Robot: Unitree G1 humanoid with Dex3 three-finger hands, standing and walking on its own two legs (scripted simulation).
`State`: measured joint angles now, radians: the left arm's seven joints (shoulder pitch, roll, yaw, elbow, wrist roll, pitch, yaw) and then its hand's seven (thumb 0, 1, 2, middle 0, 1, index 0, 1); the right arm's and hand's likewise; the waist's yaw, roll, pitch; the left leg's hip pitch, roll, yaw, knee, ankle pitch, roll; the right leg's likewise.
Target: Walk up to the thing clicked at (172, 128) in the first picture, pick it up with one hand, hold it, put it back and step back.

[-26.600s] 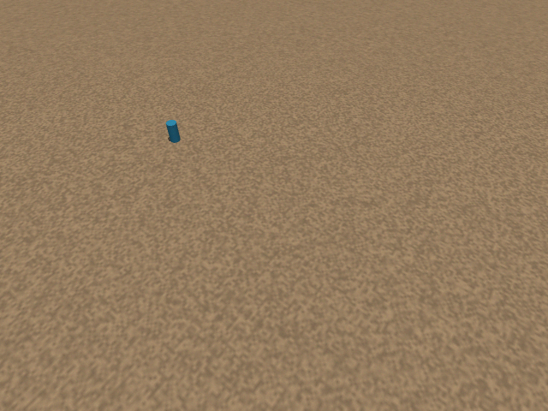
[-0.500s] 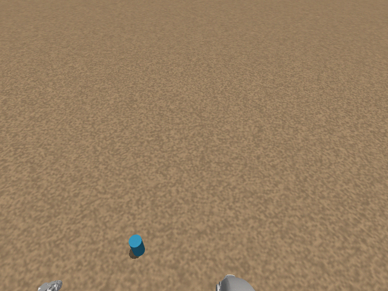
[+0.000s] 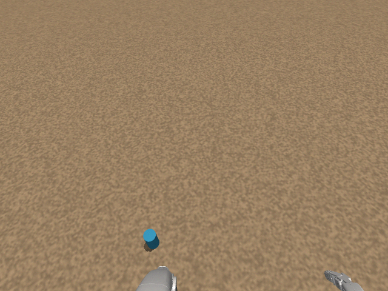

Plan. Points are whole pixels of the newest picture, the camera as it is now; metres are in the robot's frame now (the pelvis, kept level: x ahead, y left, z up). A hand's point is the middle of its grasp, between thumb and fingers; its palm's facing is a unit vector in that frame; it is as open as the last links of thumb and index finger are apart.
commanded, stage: walk up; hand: left
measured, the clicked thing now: (151, 239) +0.43 +0.25 -0.70
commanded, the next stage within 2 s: stand in 1.22 s
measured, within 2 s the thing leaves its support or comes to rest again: neither
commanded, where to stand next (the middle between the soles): +0.07 -0.02 m, yaw -2 degrees
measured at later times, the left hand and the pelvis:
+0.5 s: hand out of the picture +0.00 +0.27 -0.16, palm faces -0.09 -0.92 -0.39, open 7.4 cm; pelvis -0.04 -0.01 -0.02, yaw -6 degrees
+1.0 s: hand out of the picture +0.06 +0.28 -0.16, palm faces -0.01 -0.93 -0.36, open 7.4 cm; pelvis +0.02 +0.01 -0.01, yaw -1 degrees
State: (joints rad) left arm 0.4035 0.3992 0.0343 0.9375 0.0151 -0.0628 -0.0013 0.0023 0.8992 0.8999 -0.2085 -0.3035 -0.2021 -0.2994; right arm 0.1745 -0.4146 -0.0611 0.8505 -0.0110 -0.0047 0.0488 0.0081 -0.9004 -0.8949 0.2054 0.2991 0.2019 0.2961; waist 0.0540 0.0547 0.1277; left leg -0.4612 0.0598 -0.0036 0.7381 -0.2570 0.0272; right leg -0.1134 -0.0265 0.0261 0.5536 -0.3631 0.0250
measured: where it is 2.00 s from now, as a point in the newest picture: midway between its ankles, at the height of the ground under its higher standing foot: outside the picture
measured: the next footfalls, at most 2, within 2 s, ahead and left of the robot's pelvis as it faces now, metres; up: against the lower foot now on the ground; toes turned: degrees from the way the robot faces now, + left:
left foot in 0.06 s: +0.17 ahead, +0.15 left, +0.00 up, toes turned +2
right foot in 0.40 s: -0.03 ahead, -0.12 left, +0.00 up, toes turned -6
